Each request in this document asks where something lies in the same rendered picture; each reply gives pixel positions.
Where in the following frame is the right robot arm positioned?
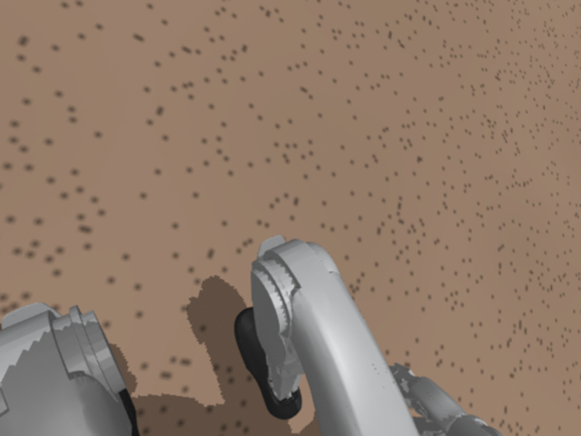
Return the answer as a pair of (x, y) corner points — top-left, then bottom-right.
(447, 415), (503, 436)

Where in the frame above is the right robot foot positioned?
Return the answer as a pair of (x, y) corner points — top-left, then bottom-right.
(234, 307), (302, 420)

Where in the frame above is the right robot hand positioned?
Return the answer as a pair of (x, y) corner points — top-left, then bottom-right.
(389, 363), (467, 436)

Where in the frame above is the left robot foot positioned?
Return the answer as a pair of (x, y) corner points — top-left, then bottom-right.
(119, 388), (140, 436)

